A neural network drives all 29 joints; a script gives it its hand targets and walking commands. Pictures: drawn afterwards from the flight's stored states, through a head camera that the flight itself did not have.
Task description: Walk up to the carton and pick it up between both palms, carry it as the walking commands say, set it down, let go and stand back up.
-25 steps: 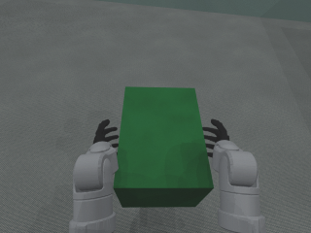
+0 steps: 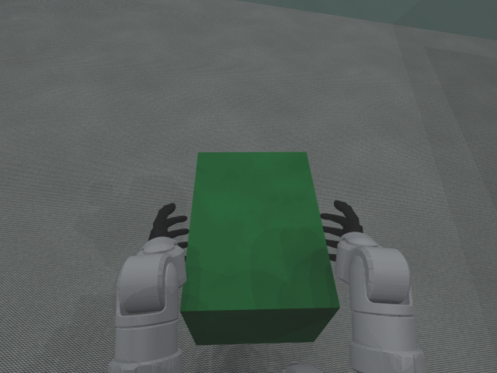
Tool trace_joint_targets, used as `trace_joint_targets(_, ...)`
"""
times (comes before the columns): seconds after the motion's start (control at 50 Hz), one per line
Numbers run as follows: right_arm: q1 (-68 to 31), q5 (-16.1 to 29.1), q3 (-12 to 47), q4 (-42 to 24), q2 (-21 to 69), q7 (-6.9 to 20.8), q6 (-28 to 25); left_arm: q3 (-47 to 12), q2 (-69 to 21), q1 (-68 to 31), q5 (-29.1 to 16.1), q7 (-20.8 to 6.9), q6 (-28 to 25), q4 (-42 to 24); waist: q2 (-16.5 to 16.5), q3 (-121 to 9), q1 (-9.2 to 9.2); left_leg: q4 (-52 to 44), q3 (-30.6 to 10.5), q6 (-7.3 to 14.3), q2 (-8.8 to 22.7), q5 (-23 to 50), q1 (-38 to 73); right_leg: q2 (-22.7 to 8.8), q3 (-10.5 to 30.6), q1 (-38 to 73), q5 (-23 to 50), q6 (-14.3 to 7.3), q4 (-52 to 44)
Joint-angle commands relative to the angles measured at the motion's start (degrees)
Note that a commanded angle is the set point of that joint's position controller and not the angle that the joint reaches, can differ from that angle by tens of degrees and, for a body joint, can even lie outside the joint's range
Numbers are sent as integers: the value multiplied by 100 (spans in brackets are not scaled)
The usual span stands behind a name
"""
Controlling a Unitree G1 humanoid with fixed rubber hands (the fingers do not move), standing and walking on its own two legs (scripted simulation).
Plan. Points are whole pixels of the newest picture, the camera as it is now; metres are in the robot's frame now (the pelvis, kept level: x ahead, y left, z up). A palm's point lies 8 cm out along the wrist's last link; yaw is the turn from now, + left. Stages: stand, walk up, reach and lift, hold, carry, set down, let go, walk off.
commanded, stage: carry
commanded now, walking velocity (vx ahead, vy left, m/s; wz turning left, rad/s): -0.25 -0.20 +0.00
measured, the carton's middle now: (253, 244) +0.36 +0.02 -0.01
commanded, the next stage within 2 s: none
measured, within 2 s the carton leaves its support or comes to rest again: neither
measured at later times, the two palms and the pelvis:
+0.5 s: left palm out of the picture +0.12 -0.03 +0.09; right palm out of the picture +0.10 -0.30 +0.09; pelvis -0.20 -0.14 -0.01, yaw +0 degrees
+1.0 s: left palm out of the picture -0.10 -0.16 +0.07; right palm out of the picture -0.10 -0.43 +0.06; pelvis -0.40 -0.29 -0.01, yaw +0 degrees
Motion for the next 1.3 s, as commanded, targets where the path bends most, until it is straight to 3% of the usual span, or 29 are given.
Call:
trace_joint_targets(0.0,-2761,2353,3529,-363,5720,2432,-16,-4212,-6038,-3351,-2806,-2320,-56,-228,1177,-1896,-173,-800,-596,380,1208,2978,1235,-324,58,78,7,236,186)
trace_joint_targets(0.08,-2431,2075,3478,-249,5633,2328,32,-4169,-5907,-2997,-2829,-2338,82,13,1775,-2123,-230,-1072,-851,363,1286,2564,1321,-312,-473,686,-748,328,-1176)
trace_joint_targets(0.18,-2228,1977,3600,-103,5736,2299,57,-3977,-5843,-2730,-2741,-2449,163,262,1900,-2313,-221,-903,-886,75,1279,1725,1119,-301,-723,1805,-72,144,-3872)
trace_joint_targets(0.2,-2206,1978,3642,-60,5738,2304,55,-3952,-5874,-2676,-2728,-2474,153,322,1458,-2200,-189,-422,-545,-144,1022,1435,550,-473,-649,2426,410,55,-4817)
trace_joint_targets(0.22,-2295,2016,3681,-52,5714,2310,62,-3907,-5882,-2594,-2722,-2495,128,395,31,-1972,-179,822,17,-452,387,-357,-717,-1270,457,2966,607,-144,-5404)
trace_joint_targets(0.24,-2519,2145,3873,-194,5833,2356,62,-3796,-5912,-2466,-2543,-2525,19,491,-2186,-1890,-138,2663,459,-685,-527,-2398,-1820,-2915,1914,2363,2736,-1145,-5124)
trace_joint_targets(0.26,-3108,2385,4104,-379,6124,2360,29,-3741,-6058,-2625,-2620,-2542,-6,197,-2106,-1656,-76,4066,-259,-494,-376,-2626,-1494,-2577,1185,1709,3880,-1402,-4768)
trace_joint_targets(0.3,-3388,2658,4405,-736,6219,2377,-86,-3631,-6052,-2596,-2487,-2566,-104,156,-1230,-1593,-123,4639,-300,-296,-423,-1738,-1340,-1889,-50,1927,3961,-902,-4386)
trace_joint_targets(0.34,-3762,2905,4490,-1053,6091,2349,-105,-3479,-5947,-2725,-2397,-2485,-185,24,-1096,-1787,-146,3885,60,-386,-351,-1310,-1274,-1520,-415,2541,4187,-795,-4021)
trace_joint_targets(0.42,-3120,2873,4323,-465,5977,2320,108,-3401,-5713,-2404,-2158,-2377,-171,131,-1271,-2284,-91,1977,296,-334,-504,-1473,-710,-1735,350,3190,4170,-1149,-4049)
trace_joint_targets(0.5,-2524,2756,4042,39,5971,2411,199,-3677,-5807,-2364,-2144,-2298,-96,191,-877,-2457,-144,-158,133,-211,-377,-1030,75,-1761,838,3234,4464,-1256,-3906)
trace_joint_targets(0.52,-2465,2721,3973,124,5980,2441,197,-3736,-5870,-2357,-2166,-2281,-86,254,-560,-2493,-209,-1093,-51,-251,-55,-157,765,-1571,725,2786,4159,-1053,-3671)
trace_joint_targets(0.54,-2430,2693,3896,248,6009,2485,189,-3822,-5969,-2376,-2202,-2275,-82,303,90,-2372,-246,-1566,-799,-238,562,440,1600,-1228,600,1841,3349,-718,-3219)
trace_joint_targets(0.56,-2213,2601,3820,369,6039,2501,106,-3905,-5933,-2530,-2349,-2343,-64,106,2163,-2184,-232,-1239,-2723,541,2494,3202,2046,-559,9,144,848,-271,-2290)
trace_joint_targets(0.58,-2530,2676,3799,55,6036,2550,56,-3944,-6004,-2935,-2407,-2323,-91,-123,2188,-1754,-193,-1056,-2438,1026,2816,4637,1686,-400,183,-372,-992,-187,-781)
trace_joint_targets(0.62,-2864,2579,3658,-320,5964,2549,14,-4088,-6159,-3398,-2658,-2326,-136,-396,773,-1685,-213,-944,-1652,810,2208,3750,1207,-309,671,-101,-622,-95,602)
trace_joint_targets(0.7,-2700,2311,3488,-331,5721,2435,-18,-4220,-6054,-3321,-2822,-2336,-58,-260,1170,-1854,-179,-685,-596,412,1229,3538,1423,-287,92,-53,-1,225,411)
trace_joint_targets(0.8,-2355,2003,3445,-181,5640,2323,39,-4161,-5904,-2920,-2831,-2367,99,31,1837,-2118,-235,-1012,-865,346,1292,2807,1361,-308,-515,770,-740,315,-1318)
trace_joint_targets(0.88,-2243,1960,3571,-104,5752,2302,57,-3992,-5842,-2749,-2752,-2454,156,187,1896,-2259,-246,-898,-931,168,1284,1823,1216,-316,-700,1588,-308,172,-3379)
trace_joint_targets(0.9,-2222,1964,3613,-42,5766,2302,57,-3962,-5865,-2681,-2732,-2481,154,261,1714,-2240,-176,-592,-673,-33,1117,1599,844,-318,-898,2209,308,96,-4477)
trace_joint_targets(0.92,-2250,1978,3660,-11,5766,2313,60,-3931,-5896,-2608,-2722,-2503,134,347,686,-1984,-174,350,-161,-281,616,413,-73,-727,-378,2802,593,3,-5164)
trace_joint_targets(0.94,-2245,2007,3713,80,5732,2323,81,-3845,-5856,-2483,-2643,-2535,96,460,-1164,-2036,-193,1981,514,-727,-183,-1763,-1481,-2323,1306,3000,1559,-597,-5175)
trace_joint_targets(0.96,-2915,2277,3995,-221,6015,2358,49,-3717,-5979,-2481,-2602,-2558,-9,324,-2406,-1678,-71,3767,-56,-602,-518,-2814,-1512,-2859,1571,1714,3343,-1414,-5051)
trace_joint_targets(1.0,-3336,2588,4337,-605,6251,2372,-61,-3607,-6078,-2588,-2550,-2604,-85,165,-1377,-1429,-100,4803,-361,-305,-445,-1899,-1177,-2043,142,1500,3157,-979,-4704)
trace_joint_targets(1.04,-3785,2855,4466,-971,6140,2357,-117,-3529,-5990,-2747,-2478,-2535,-187,1,-1105,-1521,-112,4384,-30,-375,-406,-1305,-1216,-1595,-435,2108,3443,-824,-4319)
trace_joint_targets(1.14,-3052,2836,4258,-285,6025,2332,118,-3402,-5723,-2387,-2177,-2398,-169,175,-1243,-2246,-71,1978,269,-337,-556,-1521,-586,-1796,424,3164,3758,-1185,-4175)
trace_joint_targets(1.2,-2628,2760,4024,132,5997,2413,169,-3611,-5782,-2413,-2177,-2342,-128,225,-926,-2499,-73,661,139,-226,-603,-1688,-106,-1997,999,3312,3814,-1363,-4272)
trace_joint_targets(1.26,-2466,2667,3874,356,6023,2488,140,-3728,-5908,-2399,-2222,-2310,-117,381,-224,-2562,-190,-1593,-346,-244,-25,-69,1450,-1577,835,2380,3105,-872,-3916)
trace_joint_targets(1.28,-2419,2606,3821,416,6059,2512,84,-3832,-5947,-2491,-2341,-2341,-127,298,805,-2380,-197,-1410,-1262,-92,758,354,2054,-1151,493,1322,2675,-516,-3546)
